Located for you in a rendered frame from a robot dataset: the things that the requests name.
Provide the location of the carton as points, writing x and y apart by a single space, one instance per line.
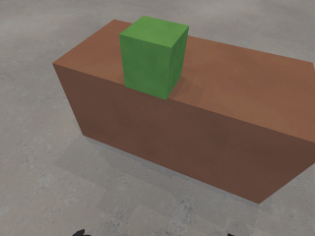
152 53

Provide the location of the pedestal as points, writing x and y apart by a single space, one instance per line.
238 119

